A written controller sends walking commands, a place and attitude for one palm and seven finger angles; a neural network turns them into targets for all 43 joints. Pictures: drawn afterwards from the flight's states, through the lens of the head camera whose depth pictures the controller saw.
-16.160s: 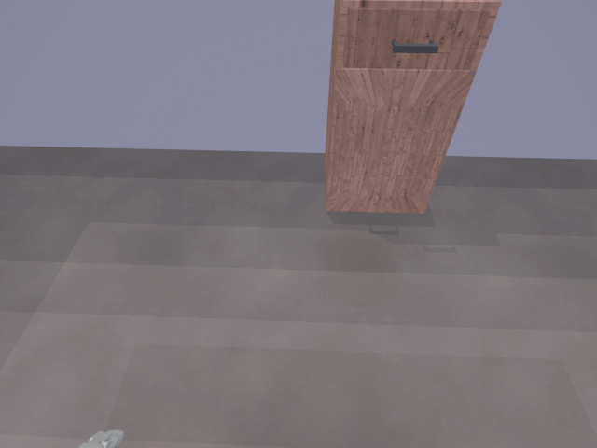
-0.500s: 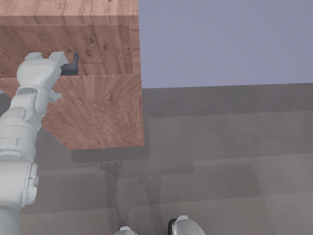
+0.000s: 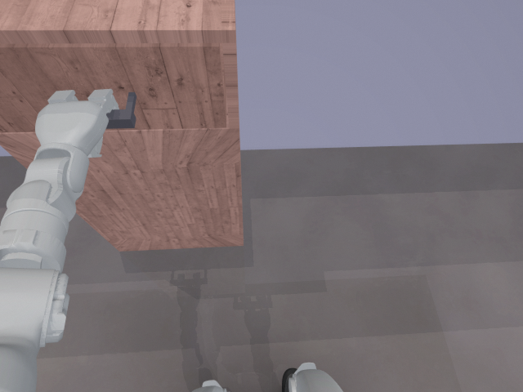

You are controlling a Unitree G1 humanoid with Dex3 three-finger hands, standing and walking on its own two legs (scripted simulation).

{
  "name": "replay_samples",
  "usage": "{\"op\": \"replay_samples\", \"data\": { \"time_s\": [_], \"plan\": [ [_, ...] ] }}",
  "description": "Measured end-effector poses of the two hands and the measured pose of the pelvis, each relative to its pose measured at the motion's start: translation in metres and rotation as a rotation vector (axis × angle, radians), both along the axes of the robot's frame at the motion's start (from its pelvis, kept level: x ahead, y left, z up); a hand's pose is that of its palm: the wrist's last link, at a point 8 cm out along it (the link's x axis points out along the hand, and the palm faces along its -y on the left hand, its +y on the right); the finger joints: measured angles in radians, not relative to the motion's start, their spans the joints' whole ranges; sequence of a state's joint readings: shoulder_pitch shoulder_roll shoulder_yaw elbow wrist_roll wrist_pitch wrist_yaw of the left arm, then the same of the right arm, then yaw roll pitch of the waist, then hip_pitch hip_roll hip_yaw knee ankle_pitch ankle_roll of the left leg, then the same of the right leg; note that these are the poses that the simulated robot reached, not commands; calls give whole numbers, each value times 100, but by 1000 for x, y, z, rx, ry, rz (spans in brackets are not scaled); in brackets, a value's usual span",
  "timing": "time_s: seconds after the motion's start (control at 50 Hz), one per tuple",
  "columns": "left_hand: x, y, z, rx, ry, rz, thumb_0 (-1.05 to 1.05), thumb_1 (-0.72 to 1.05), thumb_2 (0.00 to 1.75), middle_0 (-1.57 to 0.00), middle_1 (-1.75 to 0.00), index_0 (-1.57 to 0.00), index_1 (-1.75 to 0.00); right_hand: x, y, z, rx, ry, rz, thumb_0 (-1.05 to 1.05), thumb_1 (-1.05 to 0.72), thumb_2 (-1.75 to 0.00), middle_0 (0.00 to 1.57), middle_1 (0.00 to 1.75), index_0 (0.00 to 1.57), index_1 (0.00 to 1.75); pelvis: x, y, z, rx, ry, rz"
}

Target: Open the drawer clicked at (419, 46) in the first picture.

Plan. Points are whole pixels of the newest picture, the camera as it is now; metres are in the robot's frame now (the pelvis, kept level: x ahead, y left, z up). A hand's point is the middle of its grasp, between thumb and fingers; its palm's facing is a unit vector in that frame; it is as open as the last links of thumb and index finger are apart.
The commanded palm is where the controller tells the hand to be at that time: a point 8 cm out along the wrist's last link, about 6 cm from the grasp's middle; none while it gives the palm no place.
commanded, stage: pull the drawer open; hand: left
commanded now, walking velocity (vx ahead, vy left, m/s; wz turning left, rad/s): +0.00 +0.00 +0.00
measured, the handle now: (92, 109) +0.55 +0.26 +0.05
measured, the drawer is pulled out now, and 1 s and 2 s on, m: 0.00 0.04 0.27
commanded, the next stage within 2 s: none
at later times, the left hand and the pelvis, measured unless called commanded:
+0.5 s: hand (88, 159) +0.47 +0.26 +0.03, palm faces -0.06 -0.03 -1.00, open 5.9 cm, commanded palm +0.46 +0.25 +0.08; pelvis +0.01 +0.00 +0.00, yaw +1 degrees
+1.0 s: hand (88, 165) +0.45 +0.25 +0.03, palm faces -0.05 -0.03 -1.00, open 5.8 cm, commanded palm +0.40 +0.25 +0.08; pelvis +0.00 +0.00 +0.00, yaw -1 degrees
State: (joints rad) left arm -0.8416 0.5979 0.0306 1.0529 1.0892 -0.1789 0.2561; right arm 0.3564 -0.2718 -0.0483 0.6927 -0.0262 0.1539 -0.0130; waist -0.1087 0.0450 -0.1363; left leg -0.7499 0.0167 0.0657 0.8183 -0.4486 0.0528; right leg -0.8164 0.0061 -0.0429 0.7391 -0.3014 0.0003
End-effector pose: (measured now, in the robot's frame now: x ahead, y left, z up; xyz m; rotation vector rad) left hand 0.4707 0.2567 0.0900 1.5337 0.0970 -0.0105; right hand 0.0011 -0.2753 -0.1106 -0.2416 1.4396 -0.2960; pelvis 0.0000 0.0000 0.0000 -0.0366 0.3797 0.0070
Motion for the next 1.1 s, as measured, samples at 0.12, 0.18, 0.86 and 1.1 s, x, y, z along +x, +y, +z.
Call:
{"op": "replay_samples", "data": {
  "time_s": [0.12, 0.18, 0.86, 1.1],
  "plan": [
    [-3, 0, -1, -4, -5, -2, 0, 73, 80, -26, -131, -32, -130, 6, 1, 1, 7, -12, -11, 0, -90, -90, 20, 30, 21, 30, 5, 1, 2, 1, -3, -12],
    [-9, 0, -1, -8, -11, -4, 0, 74, 80, -25, -131, -32, -130, 11, 2, 1, 18, -19, -14, 0, -90, -90, 20, 30, 21, 30, 8, 2, 4, 1, -6, -16],
    [-22, -2, -1, 16, -4, 13, 1, 71, 83, -29, -132, -35, -134, -9, -9, -3, 3, -13, -1, 0, -90, -90, 20, 30, 21, 30, -9, -9, -1, 9, -21, 1],
    [-54, -1, -3, -4, -33, 1, 1, 74, 80, -25, -134, -33, -131, 10, 2, 2, 44, -75, -43, 0, -90, -90, 20, 30, 21, 30, 4, 0, 9, 10, -53, -35]
  ]
}}
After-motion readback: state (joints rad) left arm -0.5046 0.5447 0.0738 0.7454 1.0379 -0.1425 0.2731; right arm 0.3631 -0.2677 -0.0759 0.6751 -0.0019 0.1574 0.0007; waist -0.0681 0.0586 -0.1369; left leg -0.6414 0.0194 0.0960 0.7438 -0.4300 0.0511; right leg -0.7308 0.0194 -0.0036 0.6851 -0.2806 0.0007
